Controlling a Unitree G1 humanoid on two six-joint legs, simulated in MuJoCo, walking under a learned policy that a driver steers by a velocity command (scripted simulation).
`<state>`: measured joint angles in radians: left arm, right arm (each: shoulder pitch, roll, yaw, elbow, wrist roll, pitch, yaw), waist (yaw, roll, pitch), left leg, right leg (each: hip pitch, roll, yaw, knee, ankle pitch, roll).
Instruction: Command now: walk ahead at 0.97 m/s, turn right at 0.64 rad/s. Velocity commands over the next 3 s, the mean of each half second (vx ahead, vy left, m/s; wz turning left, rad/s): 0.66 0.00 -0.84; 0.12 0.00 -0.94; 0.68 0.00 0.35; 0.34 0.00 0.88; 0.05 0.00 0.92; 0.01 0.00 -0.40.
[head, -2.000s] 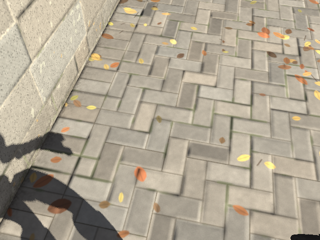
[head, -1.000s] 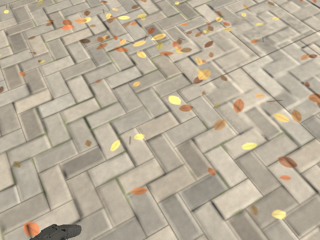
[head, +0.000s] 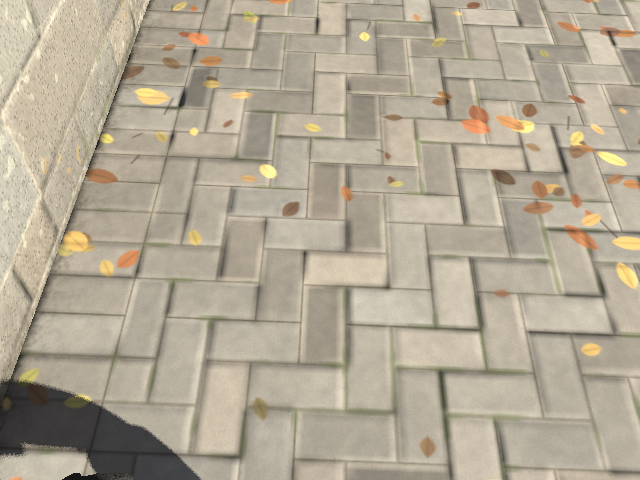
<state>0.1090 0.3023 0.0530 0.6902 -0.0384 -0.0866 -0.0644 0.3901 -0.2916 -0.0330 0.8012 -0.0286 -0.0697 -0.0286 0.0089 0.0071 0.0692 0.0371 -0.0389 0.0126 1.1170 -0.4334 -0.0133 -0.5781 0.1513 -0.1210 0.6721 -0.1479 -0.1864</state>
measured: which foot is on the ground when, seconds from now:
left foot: up 0.00-0.34, down 0.36-0.78, up 0.80-1.00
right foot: down 0.00-0.34, up 0.36-0.76, down 0.78-1.00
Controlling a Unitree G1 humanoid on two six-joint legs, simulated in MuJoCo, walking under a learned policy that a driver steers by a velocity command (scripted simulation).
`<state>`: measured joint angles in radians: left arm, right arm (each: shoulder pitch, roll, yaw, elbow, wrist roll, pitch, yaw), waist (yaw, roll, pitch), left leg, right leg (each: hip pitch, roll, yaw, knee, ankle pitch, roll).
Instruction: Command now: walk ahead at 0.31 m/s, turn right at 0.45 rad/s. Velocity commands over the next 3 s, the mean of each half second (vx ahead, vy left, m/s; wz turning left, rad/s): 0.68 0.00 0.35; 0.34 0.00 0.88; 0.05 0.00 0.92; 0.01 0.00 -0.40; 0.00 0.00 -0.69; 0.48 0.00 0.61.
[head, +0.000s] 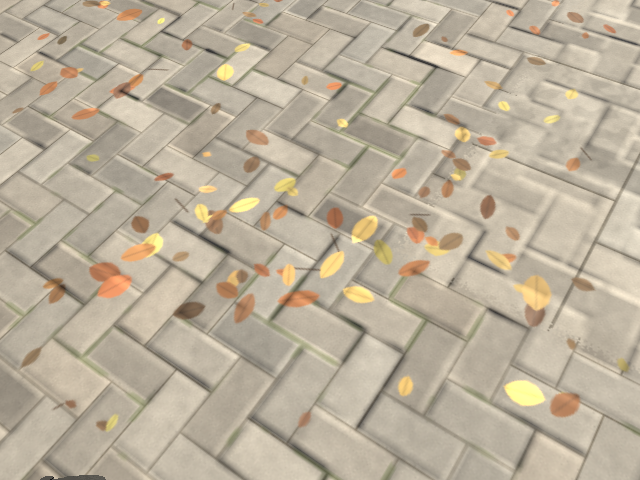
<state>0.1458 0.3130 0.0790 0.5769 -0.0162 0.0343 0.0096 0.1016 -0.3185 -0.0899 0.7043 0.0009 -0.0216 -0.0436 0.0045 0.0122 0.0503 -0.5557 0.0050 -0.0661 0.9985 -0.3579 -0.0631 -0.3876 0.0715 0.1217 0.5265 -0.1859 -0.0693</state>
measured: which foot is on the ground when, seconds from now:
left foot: up 0.00-0.32, down 0.34-0.76, up 0.78-1.00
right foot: down 0.00-0.36, up 0.38-0.74, down 0.76-1.00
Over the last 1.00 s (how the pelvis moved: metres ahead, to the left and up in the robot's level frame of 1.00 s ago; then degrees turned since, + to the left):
0.47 -0.01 0.05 -57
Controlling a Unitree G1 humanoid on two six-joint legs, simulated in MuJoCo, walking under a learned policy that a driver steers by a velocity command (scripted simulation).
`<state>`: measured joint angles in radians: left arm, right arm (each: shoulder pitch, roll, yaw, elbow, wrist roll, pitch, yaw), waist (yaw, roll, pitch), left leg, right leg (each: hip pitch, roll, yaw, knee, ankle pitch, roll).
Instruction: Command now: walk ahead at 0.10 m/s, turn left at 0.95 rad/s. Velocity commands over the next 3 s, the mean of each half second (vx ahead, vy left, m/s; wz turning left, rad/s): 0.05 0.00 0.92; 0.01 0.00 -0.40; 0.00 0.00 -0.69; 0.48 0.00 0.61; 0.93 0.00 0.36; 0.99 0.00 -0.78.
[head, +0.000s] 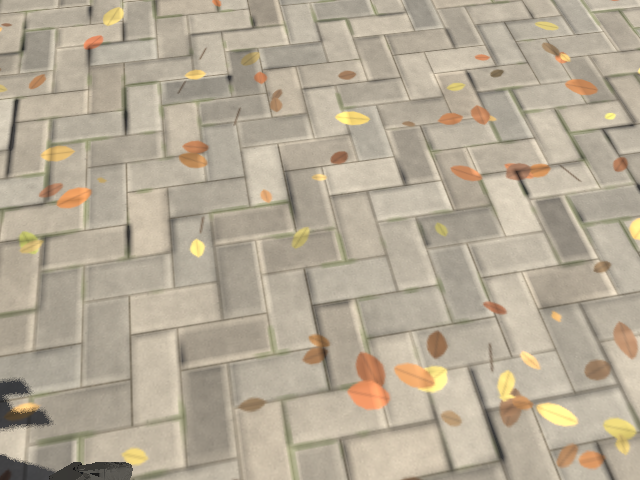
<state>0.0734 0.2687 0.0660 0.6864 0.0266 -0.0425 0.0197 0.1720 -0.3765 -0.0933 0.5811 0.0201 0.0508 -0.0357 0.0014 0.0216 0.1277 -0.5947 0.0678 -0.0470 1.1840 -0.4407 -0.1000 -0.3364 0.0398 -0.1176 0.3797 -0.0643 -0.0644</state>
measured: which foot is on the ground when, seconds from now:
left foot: up 0.00-0.22, down 0.24-0.66, up 0.68-0.92, down 0.94-1.00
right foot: down 0.00-0.24, up 0.26-0.62, down 0.64-0.94, up 0.96-1.00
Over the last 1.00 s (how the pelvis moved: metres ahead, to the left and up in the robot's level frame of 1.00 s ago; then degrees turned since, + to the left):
0.44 0.26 0.00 44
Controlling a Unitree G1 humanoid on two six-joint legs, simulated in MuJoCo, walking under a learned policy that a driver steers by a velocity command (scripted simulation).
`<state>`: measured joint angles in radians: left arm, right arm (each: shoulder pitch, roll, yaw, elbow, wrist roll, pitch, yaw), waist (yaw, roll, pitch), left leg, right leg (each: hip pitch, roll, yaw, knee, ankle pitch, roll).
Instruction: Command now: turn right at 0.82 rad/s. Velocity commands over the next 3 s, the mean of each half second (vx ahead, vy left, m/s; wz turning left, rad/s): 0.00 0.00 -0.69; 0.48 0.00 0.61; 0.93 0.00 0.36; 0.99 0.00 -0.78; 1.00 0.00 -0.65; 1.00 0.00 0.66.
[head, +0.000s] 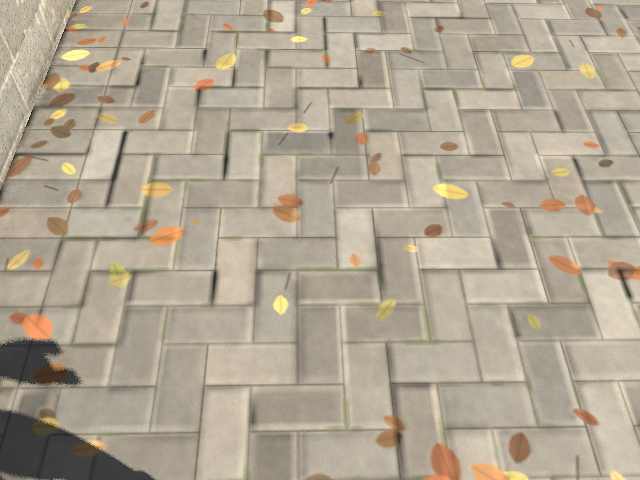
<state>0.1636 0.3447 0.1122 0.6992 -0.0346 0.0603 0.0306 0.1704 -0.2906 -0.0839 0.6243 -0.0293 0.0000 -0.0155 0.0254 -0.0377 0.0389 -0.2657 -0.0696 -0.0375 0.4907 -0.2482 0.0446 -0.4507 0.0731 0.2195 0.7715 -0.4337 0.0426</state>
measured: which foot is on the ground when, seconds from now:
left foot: down 0.00-0.44, up 0.46-1.00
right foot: up 0.00-0.40, down 0.42-1.00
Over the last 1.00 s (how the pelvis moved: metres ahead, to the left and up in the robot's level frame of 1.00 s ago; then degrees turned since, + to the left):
0.10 0.07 0.00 8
